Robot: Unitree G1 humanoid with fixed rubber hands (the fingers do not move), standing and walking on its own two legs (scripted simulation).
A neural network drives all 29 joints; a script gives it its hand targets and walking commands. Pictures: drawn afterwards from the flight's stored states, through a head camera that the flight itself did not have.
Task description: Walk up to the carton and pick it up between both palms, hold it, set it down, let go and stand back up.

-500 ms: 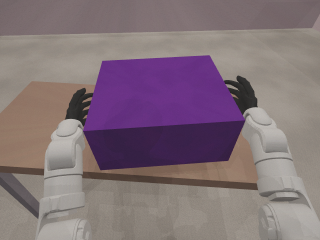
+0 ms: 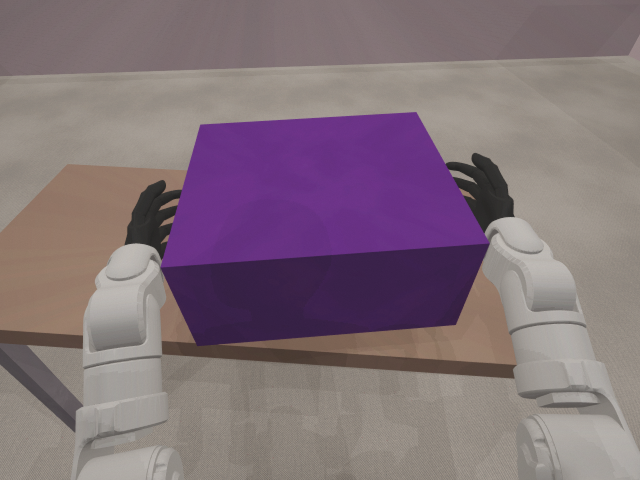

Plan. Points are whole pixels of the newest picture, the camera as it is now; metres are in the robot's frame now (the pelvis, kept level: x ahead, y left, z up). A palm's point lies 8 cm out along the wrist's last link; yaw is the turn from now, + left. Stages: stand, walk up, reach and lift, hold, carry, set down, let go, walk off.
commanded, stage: hold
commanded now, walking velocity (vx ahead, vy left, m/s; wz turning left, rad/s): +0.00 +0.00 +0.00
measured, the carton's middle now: (318, 217) +0.41 +0.01 +0.14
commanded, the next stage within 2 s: none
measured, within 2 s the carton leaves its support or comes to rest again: neither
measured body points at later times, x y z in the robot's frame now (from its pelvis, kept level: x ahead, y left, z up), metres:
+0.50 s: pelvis +0.00 +0.00 +0.00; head -0.03 +0.02 +0.45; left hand +0.36 +0.21 +0.15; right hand +0.38 -0.20 +0.18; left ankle +0.02 +0.11 -0.75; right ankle +0.01 -0.11 -0.75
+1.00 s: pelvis +0.00 +0.00 +0.00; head -0.03 +0.01 +0.45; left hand +0.35 +0.21 +0.16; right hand +0.37 -0.20 +0.18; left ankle +0.02 +0.11 -0.75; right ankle +0.01 -0.11 -0.75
